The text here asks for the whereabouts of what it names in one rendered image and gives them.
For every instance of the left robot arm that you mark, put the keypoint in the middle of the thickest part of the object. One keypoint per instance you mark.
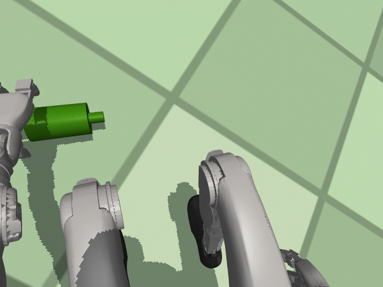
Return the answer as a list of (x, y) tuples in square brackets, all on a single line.
[(10, 209)]

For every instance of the left robot foot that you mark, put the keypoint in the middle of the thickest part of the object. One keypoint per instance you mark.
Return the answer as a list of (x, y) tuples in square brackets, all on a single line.
[(124, 252)]

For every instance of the left robot hand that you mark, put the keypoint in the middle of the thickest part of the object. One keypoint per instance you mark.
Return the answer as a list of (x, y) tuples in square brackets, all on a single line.
[(17, 108)]

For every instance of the bottle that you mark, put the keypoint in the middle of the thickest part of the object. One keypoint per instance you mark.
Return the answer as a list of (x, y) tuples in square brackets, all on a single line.
[(61, 121)]

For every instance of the right robot foot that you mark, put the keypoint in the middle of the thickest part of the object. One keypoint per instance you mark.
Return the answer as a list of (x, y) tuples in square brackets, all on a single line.
[(196, 225)]

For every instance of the right robot hand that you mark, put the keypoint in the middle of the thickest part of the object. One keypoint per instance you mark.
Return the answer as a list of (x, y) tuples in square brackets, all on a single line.
[(306, 274)]

